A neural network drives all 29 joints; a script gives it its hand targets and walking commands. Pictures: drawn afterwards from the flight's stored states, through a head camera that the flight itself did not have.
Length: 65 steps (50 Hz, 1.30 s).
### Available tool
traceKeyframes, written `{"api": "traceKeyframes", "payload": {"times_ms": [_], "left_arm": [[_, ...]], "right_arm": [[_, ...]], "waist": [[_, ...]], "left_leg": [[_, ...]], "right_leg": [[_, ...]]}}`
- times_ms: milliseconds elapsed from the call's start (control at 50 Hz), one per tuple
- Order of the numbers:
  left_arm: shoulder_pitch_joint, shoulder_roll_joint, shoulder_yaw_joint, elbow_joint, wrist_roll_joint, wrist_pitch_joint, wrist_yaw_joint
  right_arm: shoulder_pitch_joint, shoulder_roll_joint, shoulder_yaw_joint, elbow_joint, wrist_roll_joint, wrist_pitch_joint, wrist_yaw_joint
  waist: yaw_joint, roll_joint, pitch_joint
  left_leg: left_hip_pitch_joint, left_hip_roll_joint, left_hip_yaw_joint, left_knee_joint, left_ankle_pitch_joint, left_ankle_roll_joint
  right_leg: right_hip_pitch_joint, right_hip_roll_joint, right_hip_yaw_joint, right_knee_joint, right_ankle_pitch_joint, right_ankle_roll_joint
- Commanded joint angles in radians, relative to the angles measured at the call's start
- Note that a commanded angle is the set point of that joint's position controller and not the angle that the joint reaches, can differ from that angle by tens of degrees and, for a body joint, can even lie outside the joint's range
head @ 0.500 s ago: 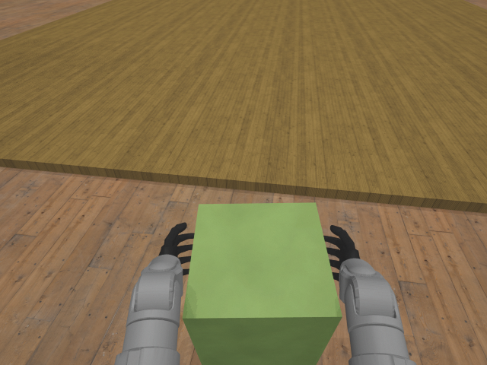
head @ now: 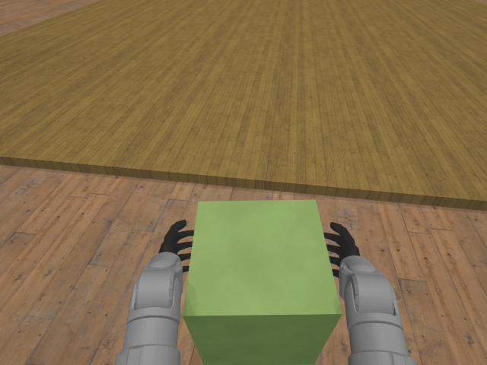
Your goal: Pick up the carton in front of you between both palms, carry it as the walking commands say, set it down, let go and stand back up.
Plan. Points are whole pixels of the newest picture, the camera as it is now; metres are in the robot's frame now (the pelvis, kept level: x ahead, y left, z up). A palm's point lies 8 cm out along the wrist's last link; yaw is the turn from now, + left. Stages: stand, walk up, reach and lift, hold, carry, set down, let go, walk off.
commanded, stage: hold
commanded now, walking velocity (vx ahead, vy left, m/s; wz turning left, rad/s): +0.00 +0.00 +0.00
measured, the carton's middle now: (257, 285) +0.29 +0.00 -0.03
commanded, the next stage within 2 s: carry in 0.42 s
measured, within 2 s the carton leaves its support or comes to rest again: neither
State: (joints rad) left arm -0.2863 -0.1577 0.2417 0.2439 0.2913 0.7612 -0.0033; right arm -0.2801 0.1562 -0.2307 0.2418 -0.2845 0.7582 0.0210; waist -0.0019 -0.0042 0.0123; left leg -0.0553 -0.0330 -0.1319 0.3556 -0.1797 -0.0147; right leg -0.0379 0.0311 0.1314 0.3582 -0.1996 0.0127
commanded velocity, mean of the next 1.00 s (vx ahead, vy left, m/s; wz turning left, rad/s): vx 0.31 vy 0.00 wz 0.00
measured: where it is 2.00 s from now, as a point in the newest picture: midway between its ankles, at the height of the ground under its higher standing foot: (271, 267)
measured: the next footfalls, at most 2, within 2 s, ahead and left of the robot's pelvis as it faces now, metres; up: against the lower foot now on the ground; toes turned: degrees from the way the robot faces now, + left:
left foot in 0.82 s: +0.14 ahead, +0.09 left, +0.00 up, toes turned +7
right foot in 1.14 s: +0.40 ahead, -0.15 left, +0.00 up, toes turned -12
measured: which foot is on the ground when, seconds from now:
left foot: down 0.00-0.66, up 0.68-0.80, down 0.82-1.00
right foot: down 0.00-0.84, up 0.86-1.00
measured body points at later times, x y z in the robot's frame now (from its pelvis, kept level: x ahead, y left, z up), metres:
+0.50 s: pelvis +0.01 +0.00 +0.00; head -0.04 +0.00 +0.45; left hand +0.31 +0.15 +0.04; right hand +0.30 -0.15 +0.04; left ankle +0.02 +0.13 -0.74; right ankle +0.01 -0.13 -0.74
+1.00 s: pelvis +0.18 -0.02 +0.00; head +0.17 -0.02 +0.45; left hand +0.46 +0.12 +0.07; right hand +0.44 -0.18 +0.07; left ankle +0.10 +0.09 -0.75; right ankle +0.16 -0.12 -0.70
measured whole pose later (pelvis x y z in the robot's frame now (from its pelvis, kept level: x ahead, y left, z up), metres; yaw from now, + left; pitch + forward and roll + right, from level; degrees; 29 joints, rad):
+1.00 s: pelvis +0.18 -0.02 +0.00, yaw -3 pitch +6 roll -1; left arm -0.13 -0.13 0.13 -0.33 0.09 1.20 0.10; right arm -0.13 0.13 -0.07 -0.33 -0.11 1.20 -0.10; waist -0.02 0.03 -0.15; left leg -0.16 0.05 0.16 0.34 -0.29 0.00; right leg -0.48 -0.04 -0.12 0.83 -0.44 -0.01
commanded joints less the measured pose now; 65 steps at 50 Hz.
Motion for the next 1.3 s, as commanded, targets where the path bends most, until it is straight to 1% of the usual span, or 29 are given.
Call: {"api": "traceKeyframes", "payload": {"times_ms": [0,380,400,440,460,540,580,620,640,660,680,720,780,800,820,840,860,880,920,980,1040,1080,1100,1120,1140,1160,1180,1220,1280], "left_arm": [[-0.476,-0.915,-0.554,-0.034,-0.275,-0.027,-0.241],[-0.454,-0.907,-0.557,-0.056,-0.278,-0.025,-0.240],[-0.478,-0.914,-0.571,-0.050,-0.289,-0.025,-0.239],[-0.479,-0.913,-0.602,-0.086,-0.311,-0.022,-0.235],[-0.493,-0.911,-0.622,-0.111,-0.324,-0.018,-0.232],[-0.487,-0.897,-0.730,-0.237,-0.398,0.038,-0.210],[-0.489,-0.879,-0.777,-0.303,-0.443,0.093,-0.200],[-0.500,-0.859,-0.805,-0.351,-0.480,0.157,-0.189],[-0.479,-0.839,-0.806,-0.357,-0.488,0.189,-0.182],[-0.441,-0.816,-0.803,-0.364,-0.493,0.219,-0.175],[-0.413,-0.804,-0.798,-0.379,-0.495,0.244,-0.168],[-0.407,-0.805,-0.821,-0.472,-0.515,0.291,-0.151],[-0.380,-0.826,-0.856,-0.582,-0.563,0.349,-0.144],[-0.340,-0.832,-0.863,-0.595,-0.568,0.366,-0.147],[-0.325,-0.831,-0.863,-0.612,-0.575,0.384,-0.152],[-0.345,-0.832,-0.871,-0.640,-0.593,0.404,-0.163],[-0.368,-0.829,-0.873,-0.642,-0.603,0.420,-0.172],[-0.361,-0.833,-0.869,-0.643,-0.613,0.428,-0.178],[-0.373,-0.843,-0.866,-0.646,-0.630,0.438,-0.182],[-0.352,-0.845,-0.849,-0.642,-0.617,0.447,-0.165],[-0.320,-0.827,-0.826,-0.636,-0.582,0.462,-0.144],[-0.305,-0.816,-0.808,-0.627,-0.566,0.472,-0.138],[-0.305,-0.809,-0.801,-0.619,-0.562,0.478,-0.138],[-0.298,-0.803,-0.792,-0.602,-0.558,0.483,-0.138],[-0.300,-0.782,-0.782,-0.585,-0.546,0.485,-0.138],[-0.323,-0.798,-0.776,-0.577,-0.541,0.484,-0.138],[-0.347,-0.825,-0.784,-0.598,-0.555,0.485,-0.139],[-0.389,-0.889,-0.809,-0.631,-0.578,0.475,-0.144],[-0.407,-0.932,-0.844,-0.667,-0.611,0.455,-0.159]], "right_arm": [[-0.483,0.910,0.540,-0.038,0.264,-0.030,0.224],[-0.459,0.906,0.544,-0.060,0.266,-0.028,0.220],[-0.479,0.905,0.559,-0.071,0.277,-0.027,0.220],[-0.474,0.910,0.579,-0.099,0.294,-0.023,0.214],[-0.487,0.911,0.601,-0.126,0.307,-0.018,0.209],[-0.462,0.890,0.697,-0.239,0.369,0.037,0.182],[-0.459,0.862,0.744,-0.312,0.400,0.094,0.165],[-0.479,0.830,0.776,-0.372,0.433,0.158,0.152],[-0.478,0.814,0.790,-0.390,0.449,0.192,0.147],[-0.469,0.815,0.804,-0.404,0.470,0.225,0.143],[-0.488,0.819,0.821,-0.436,0.497,0.252,0.144],[-0.480,0.846,0.856,-0.478,0.557,0.294,0.146],[-0.375,0.862,0.857,-0.532,0.579,0.343,0.140],[-0.345,0.860,0.849,-0.552,0.576,0.358,0.136],[-0.298,0.847,0.835,-0.563,0.560,0.374,0.131],[-0.262,0.825,0.818,-0.561,0.524,0.384,0.123],[-0.260,0.845,0.815,-0.570,0.516,0.396,0.117],[-0.269,0.869,0.815,-0.600,0.525,0.408,0.116],[-0.338,0.866,0.827,-0.653,0.552,0.424,0.114],[-0.376,0.849,0.843,-0.679,0.593,0.447,0.122],[-0.362,0.824,0.840,-0.667,0.611,0.468,0.134],[-0.364,0.808,0.839,-0.659,0.613,0.480,0.138],[-0.359,0.797,0.838,-0.656,0.611,0.486,0.140],[-0.371,0.781,0.831,-0.649,0.610,0.492,0.141],[-0.401,0.771,0.833,-0.661,0.611,0.502,0.144],[-0.448,0.785,0.839,-0.663,0.622,0.510,0.148],[-0.450,0.810,0.839,-0.644,0.623,0.509,0.152],[-0.445,0.864,0.835,-0.641,0.620,0.492,0.155],[-0.403,0.920,0.842,-0.648,0.589,0.461,0.141]], "waist": [[0.000,0.005,-0.228],[0.002,0.004,-0.219],[0.003,0.006,-0.222],[0.002,0.009,-0.211],[-0.001,0.014,-0.193],[-0.004,0.100,-0.294],[-0.002,0.154,-0.295],[0.003,0.091,-0.253],[0.012,-0.039,-0.239],[0.024,-0.224,-0.238],[0.031,-0.291,-0.188],[0.036,-0.178,-0.213],[0.011,-0.124,-0.343],[0.002,-0.096,-0.385],[-0.021,0.030,-0.414],[-0.028,0.279,-0.391],[-0.034,0.276,-0.333],[-0.033,0.178,-0.304],[-0.034,0.072,-0.304],[-0.023,0.129,-0.294],[-0.017,0.178,-0.278],[-0.001,0.142,-0.291],[0.001,0.107,-0.322],[0.020,0.042,-0.374],[0.032,-0.201,-0.398],[0.035,-0.278,-0.372],[0.025,-0.193,-0.357],[0.019,-0.043,-0.356],[0.016,-0.071,-0.373]], "left_leg": [[0.073,-0.066,0.069,-0.046,0.160,-0.007],[0.071,-0.067,0.067,-0.049,0.162,-0.004],[-0.048,0.114,0.049,0.033,0.014,0.009],[-0.142,0.103,0.000,-0.022,-0.428,0.023],[-0.172,0.103,-0.001,-0.022,-0.530,0.030],[-0.120,0.180,-0.063,-0.043,-0.409,0.077],[-0.142,0.223,-0.099,-0.076,-0.508,0.112],[-0.272,0.182,-0.009,0.002,-0.487,0.087],[-0.368,0.125,0.095,0.157,-0.395,0.046],[-0.523,0.065,0.215,0.378,-0.310,0.007],[-0.673,0.052,0.251,0.385,-0.344,-0.005],[-0.643,0.063,0.234,0.307,-0.366,0.005],[-0.247,0.004,0.337,0.035,-0.093,0.007],[0.004,0.029,0.318,-0.012,-0.042,0.017],[0.222,0.176,0.105,-0.086,-0.150,0.066],[0.340,0.402,-0.262,-0.117,-0.101,0.173],[0.351,0.475,-0.348,-0.109,0.031,0.267],[0.336,0.485,-0.309,-0.096,0.144,0.280],[0.320,0.436,-0.168,-0.118,0.159,0.226],[0.202,0.334,0.046,-0.141,0.167,0.153],[0.069,0.287,0.182,-0.115,0.179,0.112],[-0.059,0.251,0.266,0.009,0.199,0.075],[-0.140,0.220,0.318,0.133,0.240,0.055],[-0.256,0.190,0.350,0.315,0.148,0.023],[-0.434,0.090,0.358,0.608,-0.097,-0.028],[-0.617,0.039,0.250,0.787,-0.318,-0.012],[-0.663,0.108,0.170,0.876,-0.313,0.021],[-0.664,0.170,0.145,0.850,-0.205,0.046],[-0.589,0.164,0.185,0.688,-0.101,0.028]], "right_leg": [[0.015,0.067,-0.070,-0.057,0.168,0.006],[0.015,0.067,-0.066,-0.060,0.173,0.005],[-0.113,-0.107,-0.031,0.020,0.008,-0.011],[-0.207,-0.085,0.002,-0.015,-0.413,-0.025],[-0.249,-0.077,-0.009,-0.002,-0.500,-0.025],[-0.277,-0.037,-0.146,0.191,-0.224,-0.013],[-0.289,-0.018,-0.198,0.161,-0.256,-0.016],[-0.187,-0.061,-0.153,0.047,-0.287,-0.031],[-0.118,-0.158,-0.012,-0.040,-0.346,-0.063],[-0.001,-0.287,0.199,-0.127,-0.368,-0.120],[0.080,-0.364,0.317,-0.139,-0.219,-0.180],[0.109,-0.355,0.250,-0.090,0.060,-0.207],[-0.015,-0.232,-0.049,0.033,0.065,-0.115],[-0.173,-0.192,-0.128,0.113,0.027,-0.082],[-0.379,-0.144,-0.221,0.309,-0.041,-0.043],[-0.641,-0.065,-0.286,0.510,-0.215,-0.005],[-0.778,-0.073,-0.217,0.588,-0.369,-0.023],[-0.822,-0.106,-0.185,0.642,-0.395,-0.035],[-0.821,-0.123,-0.185,0.563,-0.335,-0.041],[-0.644,-0.093,-0.258,0.349,-0.145,-0.019],[-0.438,-0.056,-0.329,0.195,0.002,-0.016],[-0.194,-0.015,-0.402,0.116,0.095,-0.026],[-0.037,-0.004,-0.425,0.113,0.051,-0.039],[0.141,-0.092,-0.309,0.110,-0.032,-0.048],[0.197,-0.364,0.172,-0.091,-0.277,-0.136],[0.253,-0.483,0.417,-0.182,-0.248,-0.244],[0.222,-0.486,0.369,-0.168,-0.164,-0.250],[0.146,-0.421,0.196,-0.142,-0.018,-0.203],[0.114,-0.355,-0.010,-0.158,0.166,-0.143]]}}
